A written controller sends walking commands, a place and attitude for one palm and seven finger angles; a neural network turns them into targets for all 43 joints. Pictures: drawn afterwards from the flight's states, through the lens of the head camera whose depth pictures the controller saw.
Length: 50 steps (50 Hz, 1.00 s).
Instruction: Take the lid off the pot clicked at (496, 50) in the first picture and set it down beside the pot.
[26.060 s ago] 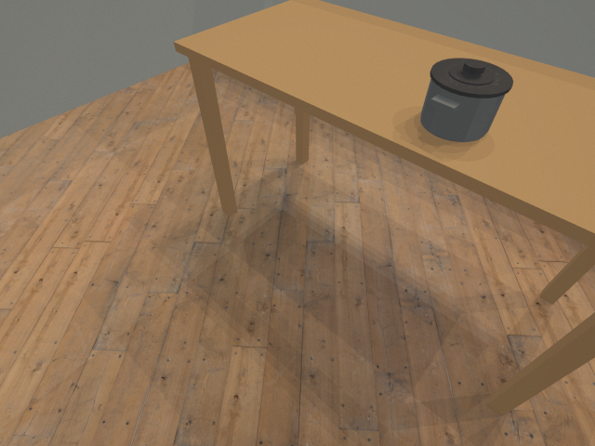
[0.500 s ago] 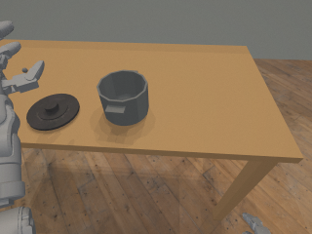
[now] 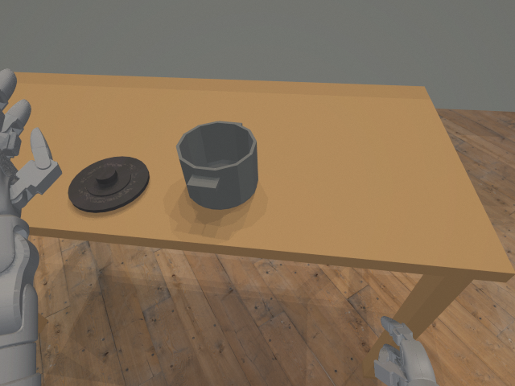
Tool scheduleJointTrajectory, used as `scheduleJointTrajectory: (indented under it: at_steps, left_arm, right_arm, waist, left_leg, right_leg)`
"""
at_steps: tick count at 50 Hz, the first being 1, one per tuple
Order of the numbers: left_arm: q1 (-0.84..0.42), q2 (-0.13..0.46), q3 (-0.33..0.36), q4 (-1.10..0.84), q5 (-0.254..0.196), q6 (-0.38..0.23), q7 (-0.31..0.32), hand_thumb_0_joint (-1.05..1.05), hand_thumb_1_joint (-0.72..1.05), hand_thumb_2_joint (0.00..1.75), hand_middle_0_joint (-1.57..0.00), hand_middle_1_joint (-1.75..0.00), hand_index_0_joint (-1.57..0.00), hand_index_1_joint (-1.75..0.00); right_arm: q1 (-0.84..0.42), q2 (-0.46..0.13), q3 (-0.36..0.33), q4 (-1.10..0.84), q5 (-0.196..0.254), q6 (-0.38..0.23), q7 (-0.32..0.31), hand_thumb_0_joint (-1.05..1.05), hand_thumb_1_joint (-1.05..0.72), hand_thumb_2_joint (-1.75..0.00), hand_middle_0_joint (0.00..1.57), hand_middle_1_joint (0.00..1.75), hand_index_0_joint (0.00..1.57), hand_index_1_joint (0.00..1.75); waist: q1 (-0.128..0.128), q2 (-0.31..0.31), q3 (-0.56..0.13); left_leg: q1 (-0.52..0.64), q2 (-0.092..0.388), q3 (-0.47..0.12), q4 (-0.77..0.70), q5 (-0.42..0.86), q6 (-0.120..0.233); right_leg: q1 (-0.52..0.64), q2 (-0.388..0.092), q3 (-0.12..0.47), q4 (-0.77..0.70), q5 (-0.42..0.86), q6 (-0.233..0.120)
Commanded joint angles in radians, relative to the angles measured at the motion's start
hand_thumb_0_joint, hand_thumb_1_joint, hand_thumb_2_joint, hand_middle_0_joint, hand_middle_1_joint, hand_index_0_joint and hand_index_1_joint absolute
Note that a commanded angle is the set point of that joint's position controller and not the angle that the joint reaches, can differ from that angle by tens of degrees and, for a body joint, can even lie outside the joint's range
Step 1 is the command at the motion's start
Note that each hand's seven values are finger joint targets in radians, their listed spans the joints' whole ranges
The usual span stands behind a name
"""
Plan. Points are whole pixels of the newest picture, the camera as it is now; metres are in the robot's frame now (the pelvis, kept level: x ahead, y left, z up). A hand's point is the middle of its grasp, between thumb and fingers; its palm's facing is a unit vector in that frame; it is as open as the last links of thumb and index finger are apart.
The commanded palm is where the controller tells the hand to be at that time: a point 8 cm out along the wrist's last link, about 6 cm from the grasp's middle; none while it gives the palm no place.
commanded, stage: draw the hand back to the body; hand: left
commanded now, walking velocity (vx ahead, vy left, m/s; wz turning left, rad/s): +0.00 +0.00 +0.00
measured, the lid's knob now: (106, 175) +0.48 +0.38 +0.04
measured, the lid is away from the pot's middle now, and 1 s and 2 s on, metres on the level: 0.24 0.24 0.24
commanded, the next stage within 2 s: step back with the hand held close in 0.74 s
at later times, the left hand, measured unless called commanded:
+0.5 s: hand (19, 232) +0.20 +0.26 +0.23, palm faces +0.44 -0.84 -0.31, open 7.4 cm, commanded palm +0.13 +0.30 +0.23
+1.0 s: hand out of the picture +0.16 +0.27 +0.24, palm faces +0.46 -0.80 -0.39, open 7.4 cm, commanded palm +0.10 +0.32 +0.23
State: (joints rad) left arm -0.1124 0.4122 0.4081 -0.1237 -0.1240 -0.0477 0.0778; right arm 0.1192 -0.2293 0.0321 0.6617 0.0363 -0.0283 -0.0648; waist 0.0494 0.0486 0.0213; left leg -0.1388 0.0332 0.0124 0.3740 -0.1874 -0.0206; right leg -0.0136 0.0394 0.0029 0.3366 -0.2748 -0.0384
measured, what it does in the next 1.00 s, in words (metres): stands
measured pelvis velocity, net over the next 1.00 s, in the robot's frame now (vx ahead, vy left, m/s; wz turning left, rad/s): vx -0.02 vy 0.03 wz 0.02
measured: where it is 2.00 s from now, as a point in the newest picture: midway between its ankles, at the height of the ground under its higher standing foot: outside the picture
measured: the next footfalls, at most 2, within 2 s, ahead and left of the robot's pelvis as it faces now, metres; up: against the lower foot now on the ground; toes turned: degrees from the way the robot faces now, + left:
right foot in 1.80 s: -0.10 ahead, -0.07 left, +0.00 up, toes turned +1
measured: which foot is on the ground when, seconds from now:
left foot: down 0.00-1.00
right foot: down 0.00-1.00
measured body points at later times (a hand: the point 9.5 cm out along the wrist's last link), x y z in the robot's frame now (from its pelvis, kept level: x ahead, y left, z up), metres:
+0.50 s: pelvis -0.01 +0.02 +0.00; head -0.03 +0.01 +0.45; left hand +0.17 +0.31 +0.25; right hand +0.19 -0.19 -0.08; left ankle +0.01 +0.14 -0.74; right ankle -0.06 -0.09 -0.74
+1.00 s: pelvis -0.02 +0.03 +0.00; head -0.04 +0.03 +0.45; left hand +0.13 +0.31 +0.26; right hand +0.18 -0.18 -0.07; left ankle +0.01 +0.14 -0.74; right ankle -0.06 -0.09 -0.74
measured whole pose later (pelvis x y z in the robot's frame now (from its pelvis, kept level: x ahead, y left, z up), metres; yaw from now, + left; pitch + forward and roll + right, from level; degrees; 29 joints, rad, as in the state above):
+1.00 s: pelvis -0.02 +0.03 +0.00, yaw +1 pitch -2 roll -2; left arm 0.42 0.40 0.43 -0.63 -0.09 -0.17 0.09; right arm 0.15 -0.22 0.02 0.60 0.01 -0.04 -0.05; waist 0.03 0.05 0.00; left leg -0.23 0.02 0.00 0.46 -0.19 0.02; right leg -0.05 0.02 -0.01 0.33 -0.24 0.00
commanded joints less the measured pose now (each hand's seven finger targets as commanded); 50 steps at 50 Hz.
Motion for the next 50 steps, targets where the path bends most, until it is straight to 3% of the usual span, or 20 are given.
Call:
scheduleJointTrajectory:
  at_steps: [1,6,8,10,14,17,21,26,28,29,32,34,39,42,43,44,45,46,47,50]
  left_arm:
    - [-0.198,0.246,0.096,-0.275,-0.003,-0.068,0.009,0.0,0.9,0.9,-0.2,-0.3,-0.2,-0.3]
    - [-0.102,0.208,0.081,-0.368,-0.004,-0.078,0.005,0.0,0.9,0.9,-0.2,-0.3,-0.2,-0.3]
    - [-0.048,0.219,0.099,-0.39,-0.004,-0.083,0.008,0.0,0.9,0.9,-0.2,-0.3,-0.2,-0.3]
    - [-0.003,0.193,0.084,-0.394,-0.008,-0.08,0.005,0.0,0.9,0.9,-0.2,-0.3,-0.2,-0.3]
    - [0.073,0.182,0.078,-0.506,-0.002,-0.1,0.007,0.0,0.9,0.9,-0.2,-0.3,-0.2,-0.3]
    - [0.154,0.185,0.096,-0.502,-0.005,-0.098,0.008,0.0,0.9,0.9,-0.2,-0.3,-0.2,-0.3]
    - [0.233,0.168,0.089,-0.579,-0.002,-0.105,0.004,0.0,0.9,0.9,-0.2,-0.3,-0.2,-0.3]
    - [0.326,0.143,0.075,-0.625,0.001,-0.106,0.003,0.0,0.9,0.9,-0.2,-0.3,-0.2,-0.3]
    - [0.365,0.159,0.093,-0.66,0.004,-0.113,0.008,0.0,0.9,0.9,-0.2,-0.3,-0.2,-0.3]
    - [0.401,0.131,0.071,-0.653,0.004,-0.11,0.006,0.0,0.9,0.9,-0.2,-0.3,-0.2,-0.3]
    - [0.349,0.157,0.084,-0.699,0.008,-0.115,0.014,0.0,0.9,0.9,-0.2,-0.3,-0.2,-0.3]
    - [0.355,0.121,0.063,-0.63,0.009,-0.109,0.014,0.0,0.9,0.9,-0.2,-0.3,-0.2,-0.3]
    - [0.387,0.121,0.06,-0.658,0.014,-0.114,0.015,0.0,0.9,0.9,-0.2,-0.3,-0.2,-0.3]
    - [0.363,0.142,0.073,-0.682,0.015,-0.115,0.019,0.0,0.9,0.9,-0.2,-0.3,-0.2,-0.3]
    - [0.187,0.325,0.234,-0.81,0.034,-0.17,0.035,0.0,0.9,0.9,-0.2,-0.3,-0.2,-0.3]
    - [0.328,0.217,0.168,-0.669,0.028,-0.177,0.032,0.0,0.9,0.9,-0.2,-0.3,-0.2,-0.3]
    - [0.435,0.157,0.124,-0.619,0.033,-0.166,0.024,0.0,0.9,0.9,-0.2,-0.3,-0.2,-0.3]
    - [0.47,0.138,0.097,-0.631,0.037,-0.161,0.016,0.0,0.9,0.9,-0.2,-0.3,-0.2,-0.3]
    - [0.48,0.141,0.098,-0.666,0.036,-0.166,0.012,0.0,0.9,0.9,-0.2,-0.3,-0.2,-0.3]
    - [0.528,0.16,0.108,-0.688,0.037,-0.162,0.014,0.0,0.9,0.9,-0.2,-0.3,-0.2,-0.3]
  right_arm:
    - [-0.136,-0.108,-0.037,-0.152,-0.011,-0.059,-0.009,0.0,-0.9,-0.9,0.2,0.3,0.2,0.3]
    - [-0.146,-0.1,-0.039,-0.158,-0.017,-0.065,-0.009,0.0,-0.9,-0.9,0.2,0.3,0.2,0.3]
    - [-0.146,-0.101,-0.039,-0.156,-0.022,-0.068,-0.01,0.0,-0.9,-0.9,0.2,0.3,0.2,0.3]
    - [-0.149,-0.098,-0.039,-0.157,-0.021,-0.066,-0.011,0.0,-0.9,-0.9,0.2,0.3,0.2,0.3]
    - [-0.158,-0.091,-0.037,-0.163,-0.028,-0.082,-0.008,0.0,-0.9,-0.9,0.2,0.3,0.2,0.3]
    - [-0.15,-0.092,-0.039,-0.159,-0.03,-0.081,-0.004,0.0,-0.9,-0.9,0.2,0.3,0.2,0.3]
    - [-0.156,-0.086,-0.039,-0.168,-0.034,-0.089,-0.002,0.0,-0.9,-0.9,0.2,0.3,0.2,0.3]
    - [-0.155,-0.083,-0.038,-0.168,-0.038,-0.098,0.0,0.0,-0.9,-0.9,0.2,0.3,0.2,0.3]
    - [-0.154,-0.083,-0.039,-0.17,-0.04,-0.104,-0.001,0.0,-0.9,-0.9,0.2,0.3,0.2,0.3]
    - [-0.153,-0.078,-0.035,-0.17,-0.039,-0.105,0.0,0.0,-0.9,-0.9,0.2,0.3,0.2,0.3]
    - [-0.149,-0.082,-0.035,-0.165,-0.038,-0.112,-0.003,0.0,-0.9,-0.9,0.2,0.3,0.2,0.3]
    - [-0.147,-0.078,-0.033,-0.157,-0.04,-0.115,-0.008,0.0,-0.9,-0.9,0.2,0.3,0.2,0.3]
    - [-0.148,-0.078,-0.034,-0.159,-0.044,-0.123,-0.006,0.0,-0.9,-0.9,0.2,0.3,0.2,0.3]
    - [-0.151,-0.078,-0.031,-0.158,-0.043,-0.127,-0.005,0.0,-0.9,-0.9,0.2,0.3,0.2,0.3]
    - [-0.157,-0.127,-0.038,-0.213,-0.033,-0.101,-0.002,0.0,-0.9,-0.9,0.2,0.3,0.2,0.3]
    - [-0.135,-0.099,-0.04,-0.191,-0.038,-0.088,-0.006,0.0,-0.9,-0.9,0.2,0.3,0.2,0.3]
    - [-0.11,-0.097,-0.047,-0.202,-0.032,-0.077,0.002,0.0,-0.9,-0.9,0.2,0.3,0.2,0.3]
    - [-0.098,-0.101,-0.053,-0.208,-0.031,-0.063,0.008,0.0,-0.9,-0.9,0.2,0.3,0.2,0.3]
    - [-0.098,-0.101,-0.055,-0.215,-0.027,-0.056,0.015,0.0,-0.9,-0.9,0.2,0.3,0.2,0.3]
    - [-0.07,-0.117,-0.071,-0.242,-0.02,-0.029,0.01,0.0,-0.9,-0.9,0.2,0.3,0.2,0.3]
  waist:
    - [0.004,0.008,-0.199]
    - [0.005,0.014,-0.195]
    - [0.009,0.024,-0.186]
    - [0.008,-0.011,-0.153]
    - [0.011,0.053,-0.171]
    - [0.012,0.0,-0.137]
    - [0.018,0.031,-0.132]
    - [0.016,0.026,-0.094]
    - [0.018,0.035,-0.102]
    - [0.018,0.034,-0.078]
    - [0.01,0.024,-0.078]
    - [0.01,0.014,-0.029]
    - [0.018,0.022,-0.063]
    - [0.018,0.042,-0.058]
    - [-0.01,0.025,-0.005]
    - [-0.016,-0.062,-0.008]
    - [-0.022,-0.1,-0.024]
    - [-0.03,-0.1,-0.048]
    - [-0.033,-0.062,-0.081]
    - [-0.042,-0.041,-0.116]
  left_leg:
    - [0.198,-0.038,0.044,0.008,0.274,0.074]
    - [0.208,-0.033,0.037,-0.001,0.269,0.068]
    - [0.21,-0.032,0.034,-0.001,0.266,0.07]
    - [0.194,-0.028,0.033,-0.01,0.242,0.067]
    - [0.214,-0.026,0.024,-0.01,0.246,0.062]
    - [0.193,-0.021,0.017,-0.017,0.224,0.06]
    - [0.191,-0.019,0.014,-0.021,0.201,0.057]
    - [0.171,-0.017,0.009,-0.026,0.165,0.052]
    - [0.172,-0.017,0.004,-0.024,0.148,0.052]
    - [0.165,-0.015,0.003,-0.027,0.143,0.049]
    - [0.171,-0.015,-0.003,-0.024,0.128,0.051]
    - [0.153,-0.014,-0.002,-0.034,0.094,0.048]
    - [0.163,-0.015,-0.009,-0.035,0.093,0.049]
    - [0.162,-0.016,-0.011,-0.035,0.086,0.049]
    - [0.057,-0.008,-0.047,0.011,0.001,0.074]
    - [0.038,-0.014,-0.064,0.051,0.015,0.08]
    - [0.049,-0.012,-0.061,0.09,0.059,0.079]
    - [0.052,-0.005,-0.058,0.108,0.103,0.079]
    - [0.062,-0.001,-0.05,0.107,0.143,0.077]
    - [0.047,0.026,-0.059,0.086,0.253,0.075]
  right_leg:
    - [-0.072,-0.018,-0.016,-0.041,0.443,0.029]
    - [-0.071,-0.019,-0.02,-0.051,0.403,0.024]
    - [-0.077,-0.019,-0.02,-0.055,0.393,0.022]
    - [-0.083,-0.018,-0.023,-0.066,0.362,0.024]
    - [-0.078,-0.02,-0.026,-0.064,0.339,0.017]
    - [-0.08,-0.017,-0.028,-0.071,0.317,0.017]
    - [-0.086,-0.019,-0.027,-0.08,0.279,0.015]
    - [-0.101,-0.02,-0.029,-0.091,0.236,0.016]
    - [-0.102,-0.02,-0.027,-0.095,0.213,0.013]
    - [-0.108,-0.019,-0.029,-0.097,0.203,0.012]
    - [-0.114,-0.017,-0.026,-0.1,0.192,0.012]
    - [-0.138,-0.019,-0.03,-0.111,0.149,0.013]
    - [-0.119,-0.021,-0.027,-0.107,0.142,0.011]
    - [-0.117,-0.018,-0.022,-0.108,0.139,0.009]
    - [-0.207,-0.073,0.078,-0.138,0.157,0.013]
    - [-0.214,-0.105,0.088,-0.141,0.164,0.007]
    - [-0.232,-0.125,0.1,-0.137,0.197,0.006]
    - [-0.23,-0.139,0.09,-0.121,0.248,0.008]
    - [-0.217,-0.141,0.078,-0.097,0.296,0.007]
    - [-0.189,-0.13,0.04,-0.041,0.358,0.023]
